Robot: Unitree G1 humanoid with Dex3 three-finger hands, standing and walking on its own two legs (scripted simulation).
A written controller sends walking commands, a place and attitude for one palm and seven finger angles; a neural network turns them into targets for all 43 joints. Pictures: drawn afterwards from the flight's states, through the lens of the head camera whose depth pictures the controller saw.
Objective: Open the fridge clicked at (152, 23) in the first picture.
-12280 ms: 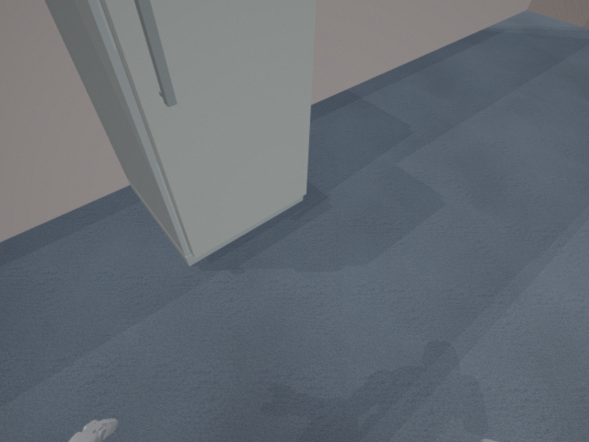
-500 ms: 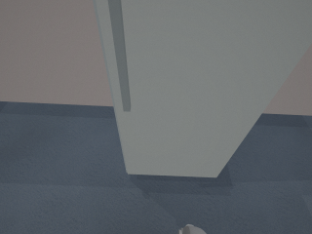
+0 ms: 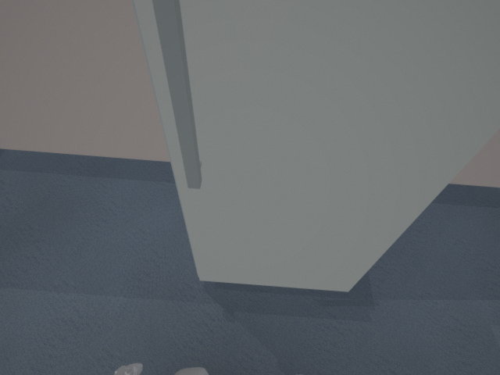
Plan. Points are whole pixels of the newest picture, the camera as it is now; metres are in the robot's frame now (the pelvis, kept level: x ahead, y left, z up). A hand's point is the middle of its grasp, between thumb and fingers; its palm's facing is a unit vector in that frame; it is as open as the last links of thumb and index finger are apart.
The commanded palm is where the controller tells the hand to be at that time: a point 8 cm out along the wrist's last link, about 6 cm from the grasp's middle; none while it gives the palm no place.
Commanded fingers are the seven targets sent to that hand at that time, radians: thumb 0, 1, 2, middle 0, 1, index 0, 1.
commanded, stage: come to a stop and stand still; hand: left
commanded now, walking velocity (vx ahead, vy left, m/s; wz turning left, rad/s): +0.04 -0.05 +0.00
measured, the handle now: (184, 87) +0.47 +0.13 +0.20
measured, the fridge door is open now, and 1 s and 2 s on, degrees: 0 0 0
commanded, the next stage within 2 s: look again from close up in 1.44 s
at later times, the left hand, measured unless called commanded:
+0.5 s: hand out of the picture -0.09 +0.17 -0.16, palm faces +0.04 -0.98 -0.19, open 7.4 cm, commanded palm none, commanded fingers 0.00 0.90 0.90 -0.20 -0.30 -0.20 -0.30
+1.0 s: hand out of the picture -0.09 +0.18 -0.17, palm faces -0.02 -0.99 -0.17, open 7.4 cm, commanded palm none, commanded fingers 0.00 0.90 0.90 -0.20 -0.30 -0.20 -0.30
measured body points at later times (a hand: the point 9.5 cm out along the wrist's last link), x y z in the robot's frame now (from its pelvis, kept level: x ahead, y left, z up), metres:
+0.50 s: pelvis -0.06 +0.01 +0.01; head -0.06 +0.00 +0.46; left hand -0.09 +0.22 -0.15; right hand -0.02 -0.23 -0.15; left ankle +0.03 +0.11 -0.73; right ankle -0.10 -0.11 -0.73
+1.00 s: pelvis -0.07 +0.02 +0.00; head -0.06 +0.02 +0.45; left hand -0.09 +0.23 -0.16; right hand -0.12 -0.17 -0.16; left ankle +0.03 +0.11 -0.73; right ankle -0.10 -0.11 -0.73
